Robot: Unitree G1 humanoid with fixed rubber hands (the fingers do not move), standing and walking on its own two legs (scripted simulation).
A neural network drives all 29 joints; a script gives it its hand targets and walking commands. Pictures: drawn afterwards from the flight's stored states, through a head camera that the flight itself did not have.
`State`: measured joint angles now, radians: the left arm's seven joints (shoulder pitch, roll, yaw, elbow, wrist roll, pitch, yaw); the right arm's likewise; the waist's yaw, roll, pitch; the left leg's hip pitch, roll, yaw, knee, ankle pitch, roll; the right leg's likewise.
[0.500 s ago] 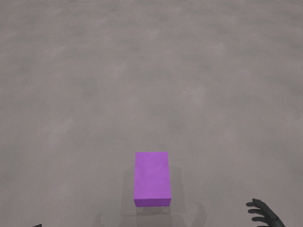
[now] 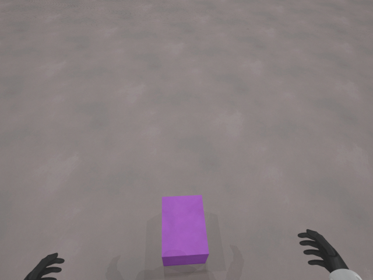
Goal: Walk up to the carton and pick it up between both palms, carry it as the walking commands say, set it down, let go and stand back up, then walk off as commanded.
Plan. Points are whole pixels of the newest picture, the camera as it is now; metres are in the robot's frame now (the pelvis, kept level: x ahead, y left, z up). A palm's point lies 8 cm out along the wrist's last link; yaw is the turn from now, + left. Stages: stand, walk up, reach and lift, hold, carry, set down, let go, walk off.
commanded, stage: walk up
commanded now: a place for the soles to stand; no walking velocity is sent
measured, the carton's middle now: (183, 229) +0.46 +0.01 -0.68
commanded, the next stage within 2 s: reach and lift in 1.16 s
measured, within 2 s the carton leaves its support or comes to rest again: neither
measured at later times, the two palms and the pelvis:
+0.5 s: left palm out of the picture +0.14 +0.31 -0.06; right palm out of the picture +0.10 -0.32 -0.07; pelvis -0.01 -0.01 +0.00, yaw -4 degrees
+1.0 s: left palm out of the picture +0.15 +0.29 -0.06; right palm out of the picture +0.11 -0.34 -0.06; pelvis -0.01 -0.02 +0.00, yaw -1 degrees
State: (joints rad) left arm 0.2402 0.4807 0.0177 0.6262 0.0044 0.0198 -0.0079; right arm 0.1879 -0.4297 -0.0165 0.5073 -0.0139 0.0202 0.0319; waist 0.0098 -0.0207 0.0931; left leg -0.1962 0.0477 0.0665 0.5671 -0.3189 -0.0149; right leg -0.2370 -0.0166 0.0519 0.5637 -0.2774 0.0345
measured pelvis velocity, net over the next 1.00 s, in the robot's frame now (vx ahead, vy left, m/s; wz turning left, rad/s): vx -0.01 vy -0.02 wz -0.02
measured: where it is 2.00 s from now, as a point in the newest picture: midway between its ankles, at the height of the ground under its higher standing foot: outside the picture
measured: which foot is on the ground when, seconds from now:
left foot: down 0.00-1.00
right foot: down 0.00-1.00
